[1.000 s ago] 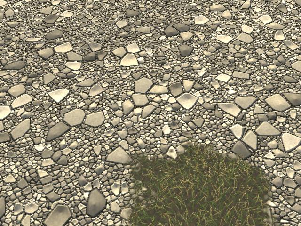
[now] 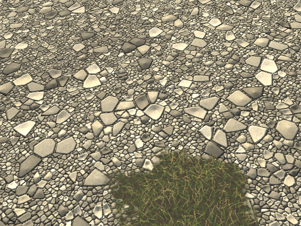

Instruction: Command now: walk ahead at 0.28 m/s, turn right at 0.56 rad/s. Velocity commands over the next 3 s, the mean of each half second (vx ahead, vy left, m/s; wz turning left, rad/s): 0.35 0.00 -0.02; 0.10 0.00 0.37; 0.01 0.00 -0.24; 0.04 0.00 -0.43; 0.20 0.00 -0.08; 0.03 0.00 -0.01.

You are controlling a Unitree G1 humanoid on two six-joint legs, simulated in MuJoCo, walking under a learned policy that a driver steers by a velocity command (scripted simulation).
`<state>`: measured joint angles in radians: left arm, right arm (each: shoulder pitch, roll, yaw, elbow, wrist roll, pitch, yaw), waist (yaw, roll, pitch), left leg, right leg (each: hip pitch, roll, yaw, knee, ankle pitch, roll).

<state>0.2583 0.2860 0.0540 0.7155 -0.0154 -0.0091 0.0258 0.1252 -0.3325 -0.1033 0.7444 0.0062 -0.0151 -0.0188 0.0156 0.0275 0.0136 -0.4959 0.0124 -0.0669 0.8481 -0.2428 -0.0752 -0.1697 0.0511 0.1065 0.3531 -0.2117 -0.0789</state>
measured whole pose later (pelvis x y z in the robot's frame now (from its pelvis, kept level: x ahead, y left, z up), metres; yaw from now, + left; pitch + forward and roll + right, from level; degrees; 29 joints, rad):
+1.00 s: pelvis +0.29 +0.04 -0.01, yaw +15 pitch +0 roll -1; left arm 0.14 0.27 0.04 0.73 0.01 0.00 0.00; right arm 0.18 -0.30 -0.04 0.68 0.00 0.05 -0.03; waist 0.03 0.01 0.07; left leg -0.35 0.02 -0.05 0.69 -0.35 -0.06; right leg -0.31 0.01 -0.03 0.45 -0.14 -0.03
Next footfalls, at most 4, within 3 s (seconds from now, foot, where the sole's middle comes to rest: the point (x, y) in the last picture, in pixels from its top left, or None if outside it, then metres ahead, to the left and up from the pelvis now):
0.26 left None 0.17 0.15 -0.79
0.68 right None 0.42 -0.04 -0.79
1.04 left None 0.31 0.19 -0.79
1.88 left None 0.39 0.19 -0.79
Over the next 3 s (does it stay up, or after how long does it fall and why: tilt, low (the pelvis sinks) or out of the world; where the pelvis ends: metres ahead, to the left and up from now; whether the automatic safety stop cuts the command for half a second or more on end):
stays up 0.47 0.03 -0.01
